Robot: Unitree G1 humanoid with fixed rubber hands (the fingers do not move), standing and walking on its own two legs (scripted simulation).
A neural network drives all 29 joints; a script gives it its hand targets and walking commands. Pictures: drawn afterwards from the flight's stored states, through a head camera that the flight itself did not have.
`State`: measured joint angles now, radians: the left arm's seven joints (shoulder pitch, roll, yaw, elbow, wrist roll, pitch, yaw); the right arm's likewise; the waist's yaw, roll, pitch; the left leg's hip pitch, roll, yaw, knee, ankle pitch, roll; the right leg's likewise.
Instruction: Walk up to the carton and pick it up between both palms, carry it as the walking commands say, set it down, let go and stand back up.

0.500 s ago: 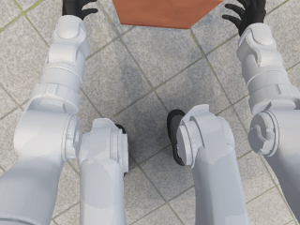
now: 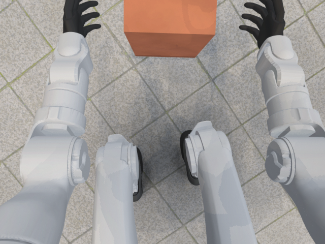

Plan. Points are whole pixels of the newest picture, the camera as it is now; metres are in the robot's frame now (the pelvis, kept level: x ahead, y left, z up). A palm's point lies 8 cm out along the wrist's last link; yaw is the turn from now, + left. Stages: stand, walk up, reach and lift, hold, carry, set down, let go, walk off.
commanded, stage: set down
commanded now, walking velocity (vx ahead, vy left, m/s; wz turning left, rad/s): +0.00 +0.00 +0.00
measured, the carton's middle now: (167, 11) +0.63 -0.08 -0.31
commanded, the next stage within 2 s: let go in 0.94 s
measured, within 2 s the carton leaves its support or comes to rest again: neither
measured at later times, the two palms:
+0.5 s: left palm out of the picture +0.54 +0.13 +0.02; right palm out of the picture +0.48 -0.27 +0.03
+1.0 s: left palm out of the picture +0.53 +0.13 +0.12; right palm out of the picture +0.47 -0.26 +0.13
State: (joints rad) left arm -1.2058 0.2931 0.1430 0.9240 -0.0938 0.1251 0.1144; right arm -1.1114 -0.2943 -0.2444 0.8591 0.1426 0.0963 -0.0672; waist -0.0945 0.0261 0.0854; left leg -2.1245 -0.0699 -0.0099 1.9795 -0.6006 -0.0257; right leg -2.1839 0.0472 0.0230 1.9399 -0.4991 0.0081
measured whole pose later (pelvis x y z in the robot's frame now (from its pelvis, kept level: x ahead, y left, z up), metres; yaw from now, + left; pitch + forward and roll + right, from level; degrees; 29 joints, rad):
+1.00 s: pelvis +0.06 +0.00 +0.24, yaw +0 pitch +44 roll +0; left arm -0.92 0.16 0.26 0.83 0.10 0.10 0.05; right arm -0.83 -0.20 -0.40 0.80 -0.05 0.05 0.06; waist -0.09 0.04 -0.11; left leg -1.43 -0.06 -0.07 1.01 -0.34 -0.02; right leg -1.46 0.03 0.02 0.99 -0.28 0.00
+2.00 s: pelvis +0.12 +0.01 +0.34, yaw -1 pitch -4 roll -1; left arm 0.23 0.21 0.04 0.43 0.00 0.11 -0.07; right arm 0.22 -0.22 -0.05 0.42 -0.01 0.12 0.08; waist 0.00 0.02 0.09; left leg -0.08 -0.04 -0.06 0.46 -0.30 0.03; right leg -0.12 0.02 0.05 0.44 -0.25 0.01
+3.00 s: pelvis +0.13 -0.01 +0.34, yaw +0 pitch -2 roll +0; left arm 0.14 0.34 0.02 0.94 0.03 0.01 0.02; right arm 0.18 -0.37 -0.01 0.87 -0.03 0.00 -0.03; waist 0.01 0.02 0.01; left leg -0.09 -0.01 -0.08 0.40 -0.29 -0.01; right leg -0.14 0.03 0.01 0.41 -0.25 -0.02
